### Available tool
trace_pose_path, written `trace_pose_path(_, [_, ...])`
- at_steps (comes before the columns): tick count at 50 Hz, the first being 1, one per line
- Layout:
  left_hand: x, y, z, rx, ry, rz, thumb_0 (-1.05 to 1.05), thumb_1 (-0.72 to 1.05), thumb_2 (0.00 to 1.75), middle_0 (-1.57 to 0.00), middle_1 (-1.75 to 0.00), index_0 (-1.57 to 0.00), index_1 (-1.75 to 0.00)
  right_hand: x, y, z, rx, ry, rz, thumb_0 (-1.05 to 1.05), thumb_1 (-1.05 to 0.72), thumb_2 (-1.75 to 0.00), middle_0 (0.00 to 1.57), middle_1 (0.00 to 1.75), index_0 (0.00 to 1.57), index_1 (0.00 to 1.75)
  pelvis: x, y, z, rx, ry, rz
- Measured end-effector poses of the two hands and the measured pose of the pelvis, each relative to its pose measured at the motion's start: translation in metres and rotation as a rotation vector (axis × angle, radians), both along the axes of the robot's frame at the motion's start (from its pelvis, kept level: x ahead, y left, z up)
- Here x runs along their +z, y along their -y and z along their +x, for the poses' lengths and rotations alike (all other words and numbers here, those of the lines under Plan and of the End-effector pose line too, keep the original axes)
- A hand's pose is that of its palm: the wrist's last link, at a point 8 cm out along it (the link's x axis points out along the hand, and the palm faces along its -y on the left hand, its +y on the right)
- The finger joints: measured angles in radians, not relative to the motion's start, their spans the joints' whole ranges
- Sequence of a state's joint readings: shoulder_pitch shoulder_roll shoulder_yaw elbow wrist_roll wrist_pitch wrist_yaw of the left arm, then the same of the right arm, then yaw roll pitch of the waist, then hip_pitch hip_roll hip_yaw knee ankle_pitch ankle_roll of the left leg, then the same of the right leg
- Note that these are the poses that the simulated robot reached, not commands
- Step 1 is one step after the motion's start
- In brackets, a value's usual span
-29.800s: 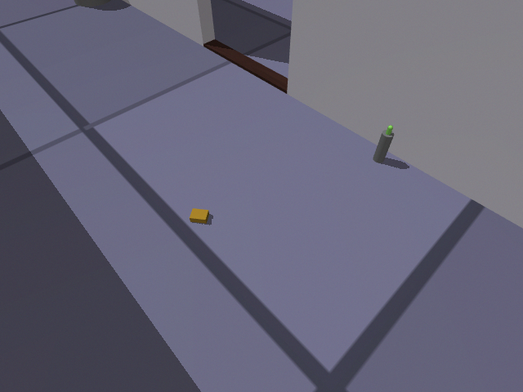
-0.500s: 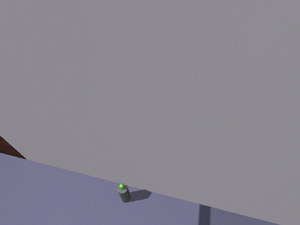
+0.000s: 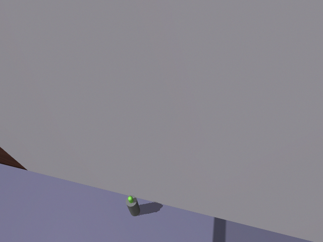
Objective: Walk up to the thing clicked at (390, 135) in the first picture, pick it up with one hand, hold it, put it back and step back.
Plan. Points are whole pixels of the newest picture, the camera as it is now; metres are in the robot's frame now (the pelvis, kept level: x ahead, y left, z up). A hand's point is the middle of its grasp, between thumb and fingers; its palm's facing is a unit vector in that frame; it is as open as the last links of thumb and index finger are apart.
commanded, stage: stand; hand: left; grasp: from the side
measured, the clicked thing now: (132, 204) +0.40 +0.18 -0.67
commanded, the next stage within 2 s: step back in 0.28 s
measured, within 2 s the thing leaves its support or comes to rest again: neither
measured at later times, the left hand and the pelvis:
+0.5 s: hand out of the picture +0.08 +0.28 -0.16, palm faces -0.04 -0.92 -0.39, open 7.4 cm; pelvis -0.03 +0.01 -0.01, yaw -1 degrees
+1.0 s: hand out of the picture +0.00 +0.32 -0.18, palm faces -0.12 -0.92 -0.37, open 7.4 cm; pelvis -0.13 +0.06 -0.02, yaw -4 degrees
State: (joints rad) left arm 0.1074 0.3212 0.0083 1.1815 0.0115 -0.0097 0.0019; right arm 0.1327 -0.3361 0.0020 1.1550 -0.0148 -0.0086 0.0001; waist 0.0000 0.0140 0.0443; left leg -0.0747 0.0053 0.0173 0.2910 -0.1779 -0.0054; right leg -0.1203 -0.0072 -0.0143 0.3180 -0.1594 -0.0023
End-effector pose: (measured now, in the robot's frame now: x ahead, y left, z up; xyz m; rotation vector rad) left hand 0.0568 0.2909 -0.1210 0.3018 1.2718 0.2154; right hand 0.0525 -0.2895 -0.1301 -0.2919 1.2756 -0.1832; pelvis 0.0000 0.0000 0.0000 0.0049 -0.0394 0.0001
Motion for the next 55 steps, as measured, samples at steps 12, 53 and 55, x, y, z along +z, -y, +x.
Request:
trace_pose_path(12, [0.001, 0.002, 0.01, -0.011, 0.018, -0.004, 0.01, 0.9, 0.9, -0.2, -0.3, -0.21, -0.3, 0.002, 0.003, 0.009, 0.004, 0.021, -0.004, 0.0, -0.9, -0.89, 0.2, 0.3, 0.2, 0.3, 0.0, 0.001, 0.003, -0.003, -0.003, -0.001])
trace_pose_path(53, [-0.019, -0.069, -0.075, -0.145, 0.063, 0.049, 0.01, 0.9, 0.9, -0.2, -0.3, -0.21, -0.3, -0.004, -0.038, -0.124, -0.043, 0.102, -0.078, 0.0, -0.9, -0.89, 0.21, 0.3, 0.21, 0.3, -0.028, -0.058, -0.144, -0.094, -0.008, -0.009])
trace_pose_path(55, [-0.017, -0.065, -0.087, -0.147, 0.075, 0.062, 0.01, 0.9, 0.9, -0.2, -0.3, -0.21, -0.3, -0.011, -0.031, -0.131, -0.048, 0.115, -0.066, 0.0, -0.9, -0.89, 0.21, 0.3, 0.21, 0.3, -0.032, -0.053, -0.155, -0.101, 0.002, -0.016])
